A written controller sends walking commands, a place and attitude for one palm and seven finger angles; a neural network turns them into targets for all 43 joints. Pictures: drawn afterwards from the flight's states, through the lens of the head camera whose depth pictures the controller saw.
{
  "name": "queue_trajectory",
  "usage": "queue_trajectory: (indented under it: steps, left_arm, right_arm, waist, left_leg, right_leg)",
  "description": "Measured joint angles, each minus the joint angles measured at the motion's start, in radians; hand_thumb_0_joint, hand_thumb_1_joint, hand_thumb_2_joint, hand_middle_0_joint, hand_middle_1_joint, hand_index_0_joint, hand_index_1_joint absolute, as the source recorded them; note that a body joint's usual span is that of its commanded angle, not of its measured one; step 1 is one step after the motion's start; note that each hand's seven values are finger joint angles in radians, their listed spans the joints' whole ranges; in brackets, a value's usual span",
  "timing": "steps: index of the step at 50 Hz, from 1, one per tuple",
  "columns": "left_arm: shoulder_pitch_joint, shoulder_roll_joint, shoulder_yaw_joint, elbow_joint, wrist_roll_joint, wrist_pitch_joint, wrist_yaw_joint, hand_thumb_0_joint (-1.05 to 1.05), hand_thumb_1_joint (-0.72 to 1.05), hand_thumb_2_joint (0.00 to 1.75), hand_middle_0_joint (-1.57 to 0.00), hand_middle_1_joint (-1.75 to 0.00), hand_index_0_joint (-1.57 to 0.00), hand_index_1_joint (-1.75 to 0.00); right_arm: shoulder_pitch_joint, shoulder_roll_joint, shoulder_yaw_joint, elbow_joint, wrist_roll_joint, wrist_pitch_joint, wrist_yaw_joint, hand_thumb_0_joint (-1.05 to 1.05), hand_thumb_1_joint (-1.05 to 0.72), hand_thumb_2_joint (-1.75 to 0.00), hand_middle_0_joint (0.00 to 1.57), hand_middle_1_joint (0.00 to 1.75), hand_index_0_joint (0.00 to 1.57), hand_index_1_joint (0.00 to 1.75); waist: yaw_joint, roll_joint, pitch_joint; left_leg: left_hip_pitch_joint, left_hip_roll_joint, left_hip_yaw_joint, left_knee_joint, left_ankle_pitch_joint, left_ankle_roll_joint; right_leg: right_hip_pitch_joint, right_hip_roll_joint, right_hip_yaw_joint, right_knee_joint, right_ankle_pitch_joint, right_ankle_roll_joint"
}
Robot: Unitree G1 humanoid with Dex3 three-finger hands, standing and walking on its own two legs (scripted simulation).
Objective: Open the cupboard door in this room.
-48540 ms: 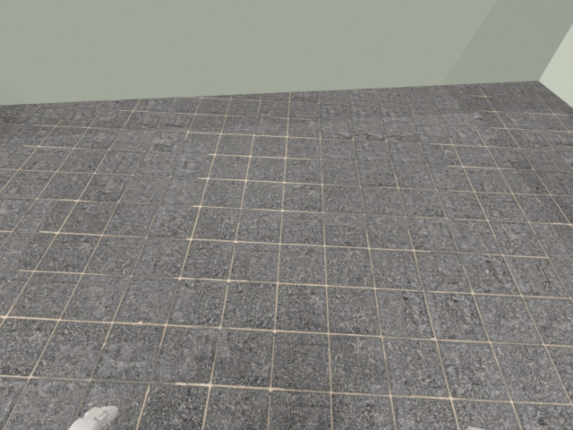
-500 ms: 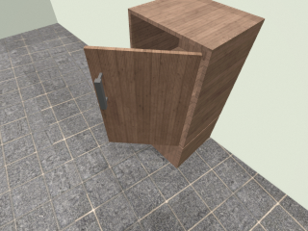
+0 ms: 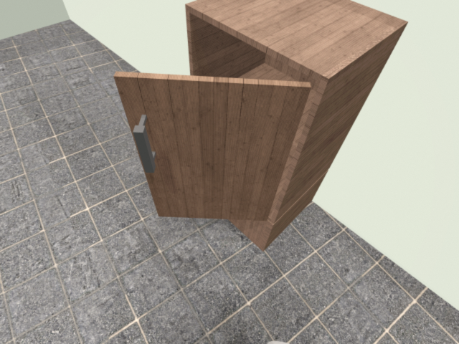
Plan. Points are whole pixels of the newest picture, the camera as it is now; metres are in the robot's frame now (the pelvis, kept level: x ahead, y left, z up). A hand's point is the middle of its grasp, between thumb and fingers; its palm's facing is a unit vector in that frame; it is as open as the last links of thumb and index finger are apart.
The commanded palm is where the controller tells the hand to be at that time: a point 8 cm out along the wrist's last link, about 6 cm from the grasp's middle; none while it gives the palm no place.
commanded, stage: come to a stop and stand still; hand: left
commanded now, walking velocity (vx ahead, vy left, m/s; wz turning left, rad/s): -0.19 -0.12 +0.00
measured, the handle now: (147, 144) +0.54 +0.23 -0.04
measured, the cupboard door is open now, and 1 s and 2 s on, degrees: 44 44 44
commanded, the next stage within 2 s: look again from close up in 0.80 s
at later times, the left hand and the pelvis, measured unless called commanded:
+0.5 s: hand out of the picture +0.06 +0.18 -0.18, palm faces +0.05 -0.98 -0.17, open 7.3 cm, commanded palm none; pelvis -0.02 +0.00 -0.01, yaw +1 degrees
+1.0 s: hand out of the picture -0.05 +0.16 -0.17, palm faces +0.03 -0.98 -0.19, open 7.4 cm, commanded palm none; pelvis +0.00 +0.00 +0.00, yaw +1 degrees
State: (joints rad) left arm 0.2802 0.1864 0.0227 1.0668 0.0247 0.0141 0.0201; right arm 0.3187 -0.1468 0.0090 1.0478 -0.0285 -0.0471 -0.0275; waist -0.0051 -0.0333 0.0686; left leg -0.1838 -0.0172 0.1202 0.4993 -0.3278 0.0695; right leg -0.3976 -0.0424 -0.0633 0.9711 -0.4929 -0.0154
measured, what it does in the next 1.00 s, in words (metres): steps on the spot: right foot, then left foot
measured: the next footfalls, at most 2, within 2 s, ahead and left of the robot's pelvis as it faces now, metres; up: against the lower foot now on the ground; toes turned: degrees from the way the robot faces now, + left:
right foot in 0.14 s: +0.03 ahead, -0.11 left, +0.00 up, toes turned -1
left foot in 0.46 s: +0.01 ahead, +0.11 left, +0.00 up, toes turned +3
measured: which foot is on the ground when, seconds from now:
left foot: down 0.00-0.20, up 0.22-0.44, down 0.46-1.00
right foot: up 0.00-0.12, down 0.14-1.00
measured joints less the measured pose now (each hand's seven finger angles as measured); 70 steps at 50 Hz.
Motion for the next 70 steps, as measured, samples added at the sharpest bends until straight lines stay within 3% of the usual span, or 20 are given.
queue_trajectory:
  steps: [7, 12, 16, 19, 23, 27, 34, 42, 48, 70]
  left_arm:
    - [-0.117, -0.010, -0.003, -0.073, -0.002, -0.014, 0.007, 0.01, 0.91, 0.90, -0.20, -0.30, -0.20, -0.30]
    - [-0.144, -0.017, -0.008, -0.091, 0.002, -0.026, 0.012, 0.00, 0.91, 0.90, -0.20, -0.30, -0.20, -0.30]
    - [-0.159, -0.024, -0.009, -0.105, 0.008, -0.015, 0.017, 0.00, 0.91, 0.90, -0.20, -0.30, -0.20, -0.30]
    - [-0.149, -0.026, -0.007, -0.112, 0.011, -0.008, 0.014, 0.00, 0.91, 0.90, -0.20, -0.30, -0.20, -0.30]
    - [-0.118, -0.012, 0.003, -0.107, 0.003, 0.005, 0.011, 0.00, 0.92, 0.90, -0.21, -0.30, -0.20, -0.30]
    - [-0.079, 0.013, 0.015, -0.073, 0.001, 0.029, 0.008, 0.00, 0.93, 0.90, -0.21, -0.30, -0.20, -0.30]
    - [0.016, 0.020, 0.013, -0.022, 0.008, 0.014, -0.012, 0.00, 0.92, 0.90, -0.20, -0.30, -0.20, -0.30]
    - [0.080, -0.046, -0.031, 0.042, -0.003, -0.025, 0.010, 0.01, 0.91, 0.90, -0.20, -0.30, -0.20, -0.30]
    - [0.088, -0.073, -0.046, 0.061, -0.005, -0.030, 0.010, 0.01, 0.91, 0.90, -0.20, -0.30, -0.20, -0.30]
    - [-0.036, -0.021, -0.031, 0.027, -0.012, -0.036, 0.014, 0.01, 0.92, 0.90, -0.20, -0.30, -0.20, -0.30]
  right_arm:
    - [-0.001, 0.021, -0.007, 0.032, 0.008, 0.028, -0.005, 0.01, -0.90, -0.89, 0.20, 0.30, 0.21, 0.30]
    - [-0.043, 0.018, -0.033, 0.017, 0.019, 0.057, -0.005, 0.01, -0.90, -0.89, 0.20, 0.30, 0.21, 0.30]
    - [-0.085, 0.013, -0.042, 0.008, 0.016, 0.075, -0.007, 0.01, -0.92, -0.89, 0.20, 0.30, 0.20, 0.30]
    - [-0.097, 0.004, -0.046, -0.006, 0.016, 0.075, 0.002, 0.01, -0.92, -0.89, 0.20, 0.30, 0.20, 0.30]
    - [-0.087, -0.002, -0.043, -0.024, 0.014, 0.057, 0.007, 0.01, -0.92, -0.89, 0.20, 0.30, 0.20, 0.30]
    - [-0.041, 0.016, -0.029, -0.017, 0.000, 0.053, 0.008, 0.01, -0.91, -0.89, 0.19, 0.30, 0.20, 0.30]
    - [0.009, 0.030, -0.015, 0.017, -0.003, 0.058, 0.004, 0.01, -0.92, -0.89, 0.20, 0.30, 0.20, 0.30]
    - [-0.007, 0.007, -0.008, 0.022, 0.010, 0.051, 0.010, 0.01, -0.91, -0.89, 0.20, 0.30, 0.20, 0.30]
    - [-0.001, -0.009, -0.001, 0.012, 0.009, 0.034, 0.010, 0.01, -0.92, -0.89, 0.20, 0.30, 0.20, 0.30]
    - [-0.043, -0.001, 0.008, 0.069, 0.010, 0.031, 0.000, 0.01, -0.91, -0.89, 0.20, 0.30, 0.20, 0.30]
  waist:
    - [-0.006, 0.019, 0.032]
    - [-0.029, 0.043, 0.023]
    - [-0.019, 0.022, 0.018]
    - [-0.004, -0.001, 0.005]
    - [0.004, -0.026, -0.017]
    - [0.013, -0.040, -0.046]
    - [0.030, -0.029, -0.079]
    - [0.013, 0.053, -0.032]
    - [0.005, 0.083, -0.039]
    - [0.000, 0.045, -0.024]
  left_leg:
    - [0.035, -0.016, -0.005, -0.011, -0.009, -0.019]
    - [-0.052, 0.012, -0.038, 0.186, -0.137, -0.053]
    - [-0.125, 0.026, -0.078, 0.338, -0.207, -0.071]
    - [-0.125, 0.034, -0.079, 0.291, -0.172, -0.082]
    - [-0.053, 0.035, -0.066, 0.081, -0.021, -0.077]
    - [-0.022, 0.027, -0.059, 0.041, 0.013, -0.052]
    - [-0.009, 0.009, -0.049, -0.003, 0.029, -0.046]
    - [-0.034, 0.048, -0.064, 0.048, 0.004, -0.063]
    - [-0.035, 0.038, -0.066, 0.064, -0.017, -0.059]
    - [0.049, 0.041, -0.059, -0.052, 0.022, -0.082]
  right_leg:
    - [0.047, 0.001, -0.005, -0.369, 0.286, 0.008]
    - [0.045, 0.020, -0.025, -0.354, 0.230, -0.031]
    - [0.045, 0.020, -0.035, -0.379, 0.255, -0.039]
    - [0.037, 0.016, -0.030, -0.398, 0.278, -0.035]
    - [0.016, 0.013, -0.022, -0.383, 0.290, -0.016]
    - [0.044, 0.014, -0.006, -0.393, 0.197, 0.005]
    - [0.150, 0.014, 0.024, -0.434, 0.205, 0.006]
    - [0.161, 0.052, 0.008, -0.461, 0.223, -0.003]
    - [0.151, 0.040, 0.007, -0.421, 0.189, -0.002]
    - [0.206, 0.049, 0.012, -0.479, 0.196, -0.020]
